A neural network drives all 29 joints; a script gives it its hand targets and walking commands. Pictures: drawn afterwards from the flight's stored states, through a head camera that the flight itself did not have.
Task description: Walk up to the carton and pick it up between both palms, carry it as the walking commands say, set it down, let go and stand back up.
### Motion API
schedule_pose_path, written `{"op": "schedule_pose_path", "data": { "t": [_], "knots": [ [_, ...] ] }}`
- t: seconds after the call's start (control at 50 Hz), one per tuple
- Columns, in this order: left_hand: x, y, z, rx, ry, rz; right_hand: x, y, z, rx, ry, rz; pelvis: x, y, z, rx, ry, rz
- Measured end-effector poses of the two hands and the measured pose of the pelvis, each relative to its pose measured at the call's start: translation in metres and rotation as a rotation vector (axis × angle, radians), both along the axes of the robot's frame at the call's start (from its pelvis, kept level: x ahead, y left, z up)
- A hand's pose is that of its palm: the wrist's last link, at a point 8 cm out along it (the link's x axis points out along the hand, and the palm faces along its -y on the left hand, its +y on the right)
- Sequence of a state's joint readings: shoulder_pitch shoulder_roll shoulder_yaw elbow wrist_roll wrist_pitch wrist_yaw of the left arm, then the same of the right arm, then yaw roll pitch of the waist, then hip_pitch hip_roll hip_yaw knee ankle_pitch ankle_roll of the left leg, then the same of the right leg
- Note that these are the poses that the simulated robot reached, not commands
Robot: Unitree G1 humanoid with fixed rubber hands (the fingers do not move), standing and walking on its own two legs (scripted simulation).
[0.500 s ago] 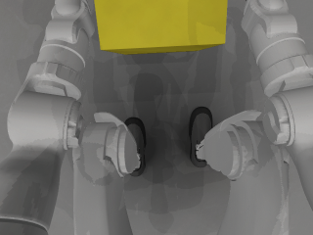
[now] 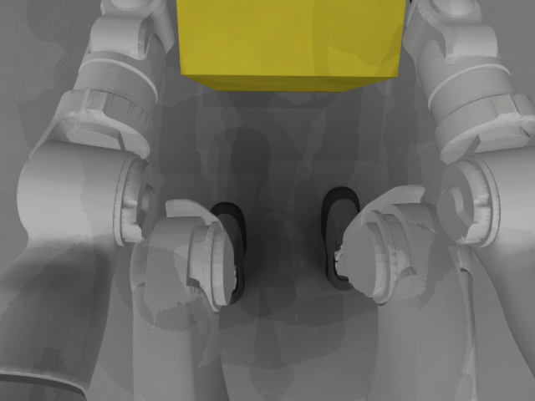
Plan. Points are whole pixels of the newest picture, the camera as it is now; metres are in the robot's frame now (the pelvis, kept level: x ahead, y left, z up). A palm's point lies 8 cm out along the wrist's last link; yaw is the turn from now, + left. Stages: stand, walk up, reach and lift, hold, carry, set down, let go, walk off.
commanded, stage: reach and lift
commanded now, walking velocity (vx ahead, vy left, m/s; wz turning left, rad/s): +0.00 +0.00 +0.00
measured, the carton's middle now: (284, 1) +0.54 -0.02 -0.24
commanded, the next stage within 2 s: none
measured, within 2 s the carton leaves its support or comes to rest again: leaves its support in 0.30 s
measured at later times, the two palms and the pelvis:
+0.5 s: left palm out of the picture +0.55 +0.12 -0.15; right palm out of the picture +0.54 -0.18 -0.13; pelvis +0.00 +0.00 -0.01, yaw +0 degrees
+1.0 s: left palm out of the picture +0.55 +0.13 -0.07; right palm out of the picture +0.53 -0.17 -0.07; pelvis +0.01 -0.01 +0.04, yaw +1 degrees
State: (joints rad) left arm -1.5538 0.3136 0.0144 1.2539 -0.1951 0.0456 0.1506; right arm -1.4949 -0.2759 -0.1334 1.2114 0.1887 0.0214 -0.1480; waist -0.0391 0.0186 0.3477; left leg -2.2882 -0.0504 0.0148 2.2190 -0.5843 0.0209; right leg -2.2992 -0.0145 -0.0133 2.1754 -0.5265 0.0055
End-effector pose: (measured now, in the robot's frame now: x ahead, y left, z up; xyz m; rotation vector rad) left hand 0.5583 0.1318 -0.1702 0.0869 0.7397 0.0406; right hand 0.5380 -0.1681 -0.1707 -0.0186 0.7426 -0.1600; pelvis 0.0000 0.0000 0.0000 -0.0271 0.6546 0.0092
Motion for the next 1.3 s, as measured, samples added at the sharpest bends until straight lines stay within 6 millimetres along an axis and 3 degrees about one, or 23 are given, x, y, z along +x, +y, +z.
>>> {"op": "schedule_pose_path", "data": {
  "t": [0.16,0.34,0.78,1.1,1.3],
  "knots": [
    [-0.003,-0.003,-0.001,-0.025,0.009,-0.003,0.006,-0.007,0.003,0.011,0.015,0.032,0.002,-0.002,-0.015,0.009,-0.037,-0.002],
    [-0.005,-0.006,0.002,-0.042,0.003,-0.003,0.010,-0.009,0.013,0.014,0.005,0.027,0.004,-0.004,-0.016,0.011,-0.032,-0.010],
    [-0.004,-0.008,0.076,-0.036,-0.050,0.033,-0.004,-0.006,0.076,0.032,-0.071,-0.046,0.002,-0.005,0.017,0.010,0.034,-0.005],
    [-0.008,-0.008,0.106,-0.057,-0.054,0.049,-0.007,-0.005,0.110,0.027,-0.074,-0.052,0.010,-0.005,0.045,0.013,0.109,0.001],
    [-0.014,-0.007,0.136,-0.058,-0.060,0.061,-0.012,-0.005,0.139,0.033,-0.080,-0.050,0.010,-0.005,0.063,0.017,0.124,-0.001]
  ]
}}
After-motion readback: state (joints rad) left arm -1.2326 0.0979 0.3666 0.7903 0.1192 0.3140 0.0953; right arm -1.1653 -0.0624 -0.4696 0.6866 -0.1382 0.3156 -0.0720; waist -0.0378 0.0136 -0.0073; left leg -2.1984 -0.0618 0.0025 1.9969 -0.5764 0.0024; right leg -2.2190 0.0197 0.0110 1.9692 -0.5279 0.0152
